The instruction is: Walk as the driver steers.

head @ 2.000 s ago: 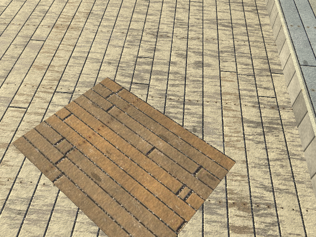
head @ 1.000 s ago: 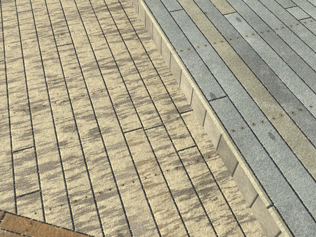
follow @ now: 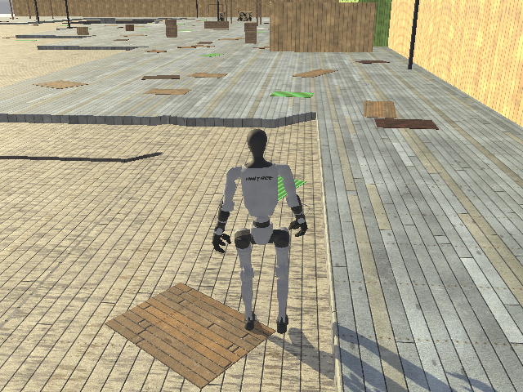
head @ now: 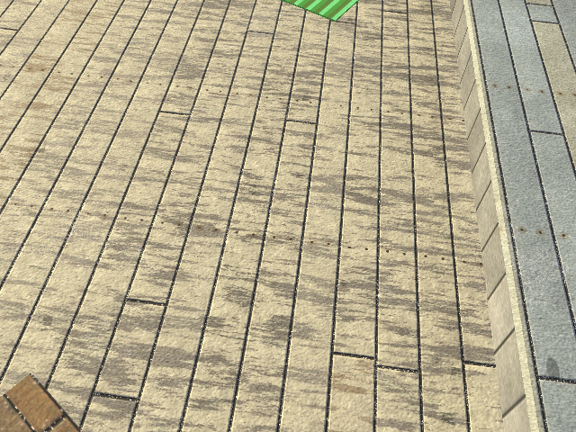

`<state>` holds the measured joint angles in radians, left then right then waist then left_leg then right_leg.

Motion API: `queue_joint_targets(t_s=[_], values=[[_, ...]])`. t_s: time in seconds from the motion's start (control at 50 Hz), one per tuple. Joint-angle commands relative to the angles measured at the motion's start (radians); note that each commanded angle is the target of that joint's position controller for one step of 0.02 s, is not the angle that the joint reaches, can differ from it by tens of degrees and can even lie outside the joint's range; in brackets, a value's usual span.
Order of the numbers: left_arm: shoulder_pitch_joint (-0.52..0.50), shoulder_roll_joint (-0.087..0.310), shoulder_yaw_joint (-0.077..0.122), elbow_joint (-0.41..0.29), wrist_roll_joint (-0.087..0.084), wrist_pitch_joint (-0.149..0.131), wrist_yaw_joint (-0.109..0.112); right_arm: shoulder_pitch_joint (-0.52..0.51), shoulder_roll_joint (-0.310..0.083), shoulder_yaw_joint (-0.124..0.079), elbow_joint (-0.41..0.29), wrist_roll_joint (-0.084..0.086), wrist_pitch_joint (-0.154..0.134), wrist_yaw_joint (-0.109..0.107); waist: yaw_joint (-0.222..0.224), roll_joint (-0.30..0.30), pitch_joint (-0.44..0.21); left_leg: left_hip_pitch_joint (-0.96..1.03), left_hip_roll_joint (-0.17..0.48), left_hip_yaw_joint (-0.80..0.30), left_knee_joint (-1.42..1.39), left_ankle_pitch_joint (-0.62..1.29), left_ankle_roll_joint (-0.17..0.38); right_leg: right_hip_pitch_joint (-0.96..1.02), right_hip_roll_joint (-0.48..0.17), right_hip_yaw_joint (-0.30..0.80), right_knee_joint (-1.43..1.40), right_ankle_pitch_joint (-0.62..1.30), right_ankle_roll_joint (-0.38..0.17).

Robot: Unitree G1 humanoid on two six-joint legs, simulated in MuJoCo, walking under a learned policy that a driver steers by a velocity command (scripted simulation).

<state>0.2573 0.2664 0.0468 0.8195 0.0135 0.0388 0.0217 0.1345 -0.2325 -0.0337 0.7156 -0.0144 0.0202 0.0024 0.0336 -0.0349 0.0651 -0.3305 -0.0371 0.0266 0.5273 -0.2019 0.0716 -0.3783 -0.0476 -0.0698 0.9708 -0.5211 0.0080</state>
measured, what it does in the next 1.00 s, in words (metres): steps on the spot, turning right: right foot, then left foot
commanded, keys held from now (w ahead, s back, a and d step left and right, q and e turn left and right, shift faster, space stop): no key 0.06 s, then e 0.76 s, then no key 0.18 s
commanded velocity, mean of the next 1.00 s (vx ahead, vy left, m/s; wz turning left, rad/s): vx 0.01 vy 0.00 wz -0.33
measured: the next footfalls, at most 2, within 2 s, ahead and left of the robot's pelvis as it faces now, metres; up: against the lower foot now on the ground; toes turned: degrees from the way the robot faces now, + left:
right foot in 0.28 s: +0.02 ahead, -0.12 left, +0.00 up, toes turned -4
left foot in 0.64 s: +0.04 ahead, +0.09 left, +0.00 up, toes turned -19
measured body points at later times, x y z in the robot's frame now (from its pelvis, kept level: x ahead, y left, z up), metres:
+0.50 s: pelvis -0.01 -0.01 +0.01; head +0.02 -0.03 +0.46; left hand +0.09 +0.26 -0.11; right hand +0.07 -0.30 -0.12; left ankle -0.01 +0.10 -0.69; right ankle -0.02 -0.11 -0.73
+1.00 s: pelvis -0.03 +0.01 +0.01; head +0.00 +0.01 +0.46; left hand +0.19 +0.21 -0.12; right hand -0.06 -0.27 -0.11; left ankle +0.01 +0.11 -0.73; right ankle -0.10 -0.08 -0.70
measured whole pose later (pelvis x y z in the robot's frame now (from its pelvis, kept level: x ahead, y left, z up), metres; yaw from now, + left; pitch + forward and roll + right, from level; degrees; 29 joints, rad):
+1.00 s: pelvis -0.03 +0.01 +0.01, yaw -25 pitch -1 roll -1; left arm 0.16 0.28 0.06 0.81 0.01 0.09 -0.03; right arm 0.23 -0.26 -0.03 0.77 -0.03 0.01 -0.02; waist -0.03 -0.01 0.07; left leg -0.20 0.03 0.11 0.46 -0.25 0.04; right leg -0.30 0.03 0.02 0.75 -0.45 0.02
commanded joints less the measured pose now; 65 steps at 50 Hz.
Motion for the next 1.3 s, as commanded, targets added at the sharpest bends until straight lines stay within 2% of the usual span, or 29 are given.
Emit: queue_joint_targets(t_s=[0.02,0.08,0.12,0.18,0.26,0.28,0.3,0.32,0.34,0.38,0.44,0.54,0.62,0.64,0.66,0.68,0.7,0.72,0.74,0.78,0.88,1.0,1.04,1.06,1.08,1.1,1.14,1.2,1.3], values=[[0.064,0.091,0.021,-0.024,0.013,0.005,0.000,0.008,-0.104,-0.019,-0.035,-0.001,-0.003,-0.022,-0.005,0.171,-0.102,0.129,0.231,-0.199,-0.233,0.449,0.150,-0.040,0.002,0.057,0.043,0.082,0.004],[0.087,0.049,0.011,0.002,0.000,0.014,-0.007,0.018,-0.093,-0.010,-0.013,-0.006,-0.018,-0.019,-0.002,0.122,-0.137,0.132,0.229,-0.168,-0.240,0.390,0.143,0.036,0.014,0.064,-0.075,0.097,0.007],[0.067,0.021,-0.002,0.015,-0.002,0.019,-0.008,0.023,-0.077,0.000,0.011,-0.014,-0.025,-0.023,-0.020,0.148,-0.121,0.110,0.227,-0.155,-0.261,0.232,0.129,0.102,0.016,0.068,-0.209,0.117,0.005],[0.032,0.063,0.009,0.004,-0.004,0.017,-0.008,0.037,-0.140,-0.019,0.036,-0.014,-0.014,-0.031,-0.041,0.170,-0.095,0.106,0.254,-0.185,-0.251,0.095,0.140,0.108,0.044,0.052,-0.266,0.110,-0.009],[0.066,0.044,0.005,0.007,0.002,-0.010,-0.010,0.027,-0.165,-0.039,0.051,0.004,0.004,-0.044,-0.008,0.109,-0.070,0.065,0.256,-0.173,-0.176,0.036,0.092,0.177,0.048,0.047,-0.477,0.245,-0.053],[0.069,0.072,0.009,0.000,0.011,-0.019,-0.009,0.034,-0.151,-0.040,0.053,0.003,0.004,-0.047,-0.009,0.049,-0.053,0.032,0.224,-0.141,-0.105,0.026,0.047,0.188,-0.002,0.142,-0.567,0.293,-0.078],[0.061,0.159,0.029,-0.012,0.012,-0.028,-0.005,0.043,-0.103,-0.033,0.026,0.006,0.006,-0.046,-0.048,-0.116,-0.046,-0.031,0.091,-0.023,0.048,-0.068,-0.013,0.166,-0.160,0.388,-0.649,0.413,-0.141],[0.063,0.200,0.048,-0.009,-0.001,-0.027,-0.010,-0.014,-0.081,-0.026,0.016,0.007,0.012,-0.050,-0.007,-0.224,0.018,-0.088,-0.032,0.045,0.171,-0.202,-0.048,0.098,-0.267,0.540,-0.710,0.528,-0.234],[0.088,0.186,0.048,-0.010,0.008,-0.029,-0.009,-0.027,-0.098,-0.033,0.012,0.000,0.018,-0.048,0.010,-0.183,0.013,-0.129,-0.027,-0.016,0.357,-0.317,-0.049,0.114,-0.297,0.562,-0.735,0.578,-0.289],[0.016,0.158,0.049,-0.024,0.001,-0.021,0.001,0.011,-0.095,-0.039,0.032,0.005,0.019,-0.037,-0.039,-0.087,-0.006,-0.157,-0.006,-0.063,0.464,-0.259,-0.053,0.142,-0.196,0.436,-0.701,0.572,-0.261],[-0.006,0.128,0.051,-0.037,-0.007,-0.014,0.000,0.023,-0.093,-0.037,0.039,-0.004,0.008,-0.032,-0.033,-0.082,-0.072,-0.173,-0.008,-0.049,0.405,-0.213,-0.082,0.259,-0.120,0.370,-0.641,0.686,-0.230],[0.041,0.168,0.074,-0.026,-0.001,0.000,-0.005,-0.006,-0.093,-0.027,0.002,0.014,0.000,-0.040,0.017,-0.118,-0.111,-0.100,-0.019,-0.056,0.201,-0.235,-0.090,0.300,-0.132,0.454,-0.596,0.695,-0.236],[-0.082,0.176,0.079,-0.058,-0.014,0.014,-0.020,0.131,-0.101,-0.028,0.021,0.012,-0.018,-0.052,-0.069,-0.103,-0.116,0.180,-0.038,-0.044,-0.160,-0.059,-0.069,0.137,-0.054,0.477,-0.540,0.596,-0.137],[-0.074,0.135,0.069,-0.070,-0.018,0.010,-0.018,0.154,-0.163,-0.042,0.023,-0.001,-0.025,-0.061,-0.061,-0.008,-0.121,0.280,0.089,-0.159,-0.269,-0.075,-0.044,0.030,0.011,0.427,-0.462,0.403,-0.077],[-0.016,0.045,0.047,-0.086,-0.019,0.004,-0.017,0.119,-0.268,-0.059,-0.005,-0.010,-0.021,-0.064,-0.024,0.246,-0.123,0.354,0.370,-0.451,-0.335,-0.033,0.038,-0.137,0.171,0.243,-0.258,0.066,-0.021],[-0.025,0.130,0.065,-0.075,0.011,0.007,-0.008,0.096,-0.280,-0.064,-0.011,-0.018,-0.012,-0.055,-0.038,0.237,-0.103,0.200,0.456,-0.496,-0.311,0.078,0.147,-0.143,0.159,0.165,-0.065,-0.084,-0.013],[-0.031,0.163,0.077,-0.064,0.015,0.011,-0.011,0.073,-0.211,-0.044,-0.022,-0.018,-0.013,-0.049,-0.018,0.155,-0.064,0.143,0.418,-0.442,-0.304,0.129,0.168,-0.115,0.127,0.195,0.044,-0.040,-0.018],[-0.021,0.157,0.081,-0.045,0.014,0.017,-0.018,0.020,-0.160,-0.030,-0.029,-0.011,-0.015,-0.046,0.007,0.119,-0.025,0.111,0.347,-0.330,-0.293,0.148,0.142,-0.110,0.113,0.187,0.105,0.027,-0.016],[-0.001,0.151,0.081,-0.032,0.011,0.025,-0.028,-0.015,-0.143,-0.024,-0.043,-0.013,-0.016,-0.047,0.022,0.139,-0.024,0.126,0.285,-0.240,-0.282,0.167,0.109,-0.115,0.111,0.169,0.140,0.079,-0.007],[0.001,0.137,0.074,-0.029,0.007,0.033,-0.047,0.008,-0.145,-0.024,-0.042,-0.014,-0.020,-0.054,0.003,0.179,-0.040,0.193,0.245,-0.150,-0.253,0.292,0.104,-0.144,0.109,0.137,0.151,0.114,0.022],[-0.092,0.100,0.051,-0.068,0.002,0.040,-0.057,0.124,-0.171,-0.037,-0.002,-0.013,-0.023,-0.047,-0.066,0.183,-0.071,0.310,0.295,-0.135,-0.210,0.369,0.151,-0.135,0.093,0.114,-0.018,0.081,0.048],[-0.082,0.082,0.026,-0.070,-0.012,0.033,-0.040,0.100,-0.204,-0.045,0.023,-0.014,-0.018,-0.016,-0.056,0.221,-0.093,0.240,0.297,-0.114,-0.134,0.467,0.148,0.092,0.100,0.035,-0.339,0.081,-0.007],[-0.031,0.071,0.016,-0.047,-0.004,0.014,-0.032,0.089,-0.203,-0.045,0.038,-0.001,-0.007,-0.012,-0.010,0.173,-0.093,0.172,0.266,-0.078,-0.062,0.420,0.083,0.248,0.094,0.035,-0.647,0.330,-0.032],[-0.027,0.116,0.019,-0.046,0.015,-0.002,-0.026,0.119,-0.171,-0.036,0.042,0.000,-0.007,-0.011,-0.021,0.079,-0.121,0.079,0.228,-0.045,0.004,0.270,0.018,0.372,-0.003,0.168,-0.728,0.395,-0.049],[-0.059,0.221,0.034,-0.071,0.018,-0.013,-0.020,0.154,-0.074,-0.009,0.004,-0.002,-0.009,-0.004,-0.068,-0.182,-0.125,-0.081,0.094,0.055,0.122,-0.163,-0.058,0.428,-0.268,0.470,-0.726,0.688,-0.132],[-0.041,0.174,0.026,-0.050,0.006,-0.022,-0.014,0.088,-0.109,-0.014,0.021,0.003,0.013,-0.021,0.002,-0.159,-0.107,-0.013,0.074,-0.019,0.218,-0.371,-0.063,0.274,-0.316,0.448,-0.700,0.745,-0.247],[-0.128,0.098,-0.002,-0.047,0.006,-0.030,-0.009,0.098,-0.130,-0.024,0.048,0.008,0.028,-0.016,-0.046,-0.096,-0.041,-0.017,0.075,-0.060,0.282,-0.303,-0.062,0.230,-0.216,0.340,-0.721,0.638,-0.230],[-0.131,0.095,-0.011,-0.025,0.002,-0.034,0.006,0.150,-0.130,-0.028,0.099,-0.010,0.028,-0.012,-0.059,-0.103,-0.057,-0.003,0.056,-0.041,0.281,-0.229,-0.081,0.279,-0.139,0.248,-0.686,0.775,-0.193],[-0.107,0.098,-0.016,0.028,0.006,-0.036,0.009,0.124,-0.092,-0.014,0.132,0.003,0.029,-0.025,-0.030,-0.098,-0.059,0.065,0.047,-0.029,0.105,-0.218,-0.093,0.273,-0.134,0.259,-0.663,0.671,-0.201]])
